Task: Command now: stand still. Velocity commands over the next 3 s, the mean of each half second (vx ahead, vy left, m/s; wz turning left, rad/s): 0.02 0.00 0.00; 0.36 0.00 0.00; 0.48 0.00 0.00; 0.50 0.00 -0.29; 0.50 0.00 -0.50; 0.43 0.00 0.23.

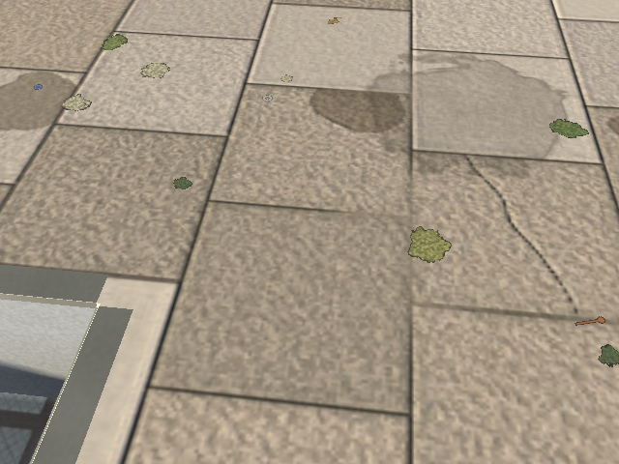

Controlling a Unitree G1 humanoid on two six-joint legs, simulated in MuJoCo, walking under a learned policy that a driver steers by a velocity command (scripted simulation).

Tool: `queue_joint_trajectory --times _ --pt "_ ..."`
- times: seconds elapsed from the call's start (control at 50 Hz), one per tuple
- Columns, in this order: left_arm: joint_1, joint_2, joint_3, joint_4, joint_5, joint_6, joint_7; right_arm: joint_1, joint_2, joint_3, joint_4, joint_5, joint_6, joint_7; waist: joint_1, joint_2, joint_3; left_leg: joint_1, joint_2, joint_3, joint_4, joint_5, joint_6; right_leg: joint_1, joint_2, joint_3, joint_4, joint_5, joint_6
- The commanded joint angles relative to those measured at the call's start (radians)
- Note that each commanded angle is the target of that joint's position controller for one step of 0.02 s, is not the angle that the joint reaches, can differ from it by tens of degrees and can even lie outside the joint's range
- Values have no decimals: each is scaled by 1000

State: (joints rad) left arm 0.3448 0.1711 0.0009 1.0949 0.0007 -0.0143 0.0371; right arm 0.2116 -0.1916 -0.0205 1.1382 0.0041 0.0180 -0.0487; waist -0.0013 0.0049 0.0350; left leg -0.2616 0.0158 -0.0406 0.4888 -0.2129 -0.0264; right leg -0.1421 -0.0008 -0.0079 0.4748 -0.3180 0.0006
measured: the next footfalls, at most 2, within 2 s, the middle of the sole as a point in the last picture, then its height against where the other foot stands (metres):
right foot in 1.12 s outside the picture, level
left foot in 1.70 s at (273, 345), level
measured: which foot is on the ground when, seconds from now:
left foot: down 0.00-1.00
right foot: down 0.00-0.66, up 0.68-1.00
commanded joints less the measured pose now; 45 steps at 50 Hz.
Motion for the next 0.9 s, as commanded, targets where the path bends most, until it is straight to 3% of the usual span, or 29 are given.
queue_joint_trajectory --times 0.02,0.4,0.42,0.44,0.48,0.5,0.52,0.54,0.56,0.6,0.64,0.66,0.68,0.7,0.72,0.74,0.78,0.8,0.84,0.9 --pt "93 86 14 -7 0 -4 3 41 -94 -13 -18 0 -5 -3 0 -6 28 77 5 4 -55 138 33 -120 -18 14 -109 117 -10" --pt "123 71 16 -8 -2 -5 4 69 -82 -13 -24 2 -6 -5 0 -7 34 74 4 6 -49 142 33 -123 -17 12 -105 121 -10" --pt "143 62 15 3 -2 -4 5 86 -70 -10 -15 1 -6 -5 1 -12 11 84 -10 21 -46 47 34 -113 -10 5 -114 22 -14" --pt "149 74 20 5 -8 -1 8 89 -71 -12 -13 5 -5 -6 3 -27 26 62 -37 48 -18 -104 37 -128 -6 12 -122 -131 -31" --pt "140 124 37 -17 -19 0 15 72 -79 -18 -27 10 -14 -5 15 -80 100 -66 -70 86 67 -353 52 -169 -66 109 -172 -440 -93" --pt "168 148 45 -19 -25 -7 15 38 -65 -16 -47 10 -29 1 34 -121 133 -138 -69 97 138 -336 56 -158 -136 208 -225 -523 -135" --pt "181 186 60 -22 -30 -16 14 15 -41 -11 -64 13 -49 11 43 -184 155 -195 -58 115 247 -251 57 -137 -235 336 -287 -561 -186" --pt "172 205 70 -29 -32 -25 12 -7 -37 -9 -80 15 -68 21 46 -197 187 -234 -12 84 326 -213 72 -151 -312 429 -325 -543 -231" --pt "147 194 69 -41 -27 -34 10 -14 -39 -11 -92 23 -84 31 32 -189 206 -267 17 64 346 -238 88 -143 -337 451 -329 -483 -243" --pt "78 173 66 -67 -35 -41 0 41 -45 -16 -89 36 -107 43 -20 -162 194 -163 26 75 163 -250 117 -145 -284 339 -269 -343 -191" --pt "35 167 64 -89 -40 -38 -8 227 -66 -39 -7 27 -111 47 -86 -87 115 180 -51 124 0 -72 97 -272 -154 170 -101 -165 -130" --pt "-2 133 52 -109 -31 -48 -13 369 -129 -64 20 22 -112 45 -143 77 54 329 86 -102 -109 -129 136 -372 -59 44 208 -2 -78" --pt "8 55 32 -148 -30 -68 -10 504 -263 -91 24 26 -119 53 -165 341 -32 470 327 -571 -298 -246 285 -572 60 -36 542 -155 -33" --pt "-13 77 38 -159 -48 -86 -14 441 -189 -63 13 4 -136 56 -116 222 -1 404 398 -735 -351 -353 331 -653 19 94 755 -209 -54" --pt "-38 97 42 -170 -60 -98 -23 334 -137 -46 -21 5 -146 56 -74 126 80 348 377 -616 -338 -336 300 -715 -38 119 830 -121 -83" --pt "-41 103 45 -164 -54 -105 -28 259 -112 -35 -49 5 -148 60 -48 77 88 314 320 -471 -342 -260 262 -708 -79 107 814 -19 -98" --pt "-64 149 70 -162 -32 -109 -33 230 -74 -17 -62 3 -137 65 -27 62 89 282 226 -250 -354 -19 198 -649 -123 71 696 101 -96" --pt "-66 142 74 -160 -31 -104 -40 260 -61 -12 -56 -1 -129 61 -28 79 75 283 199 -185 -353 75 185 -621 -125 49 659 126 -86" --pt "-107 101 68 -173 -29 -89 -50 311 -82 -12 -49 -3 -119 48 -31 70 72 284 188 -122 -356 207 195 -631 -124 14 597 156 -57" --pt "-278 69 50 -242 -25 -84 -52 304 -127 -16 -71 -9 -109 30 -52 52 108 231 187 -76 -387 242 209 -632 -112 -8 374 239 -25"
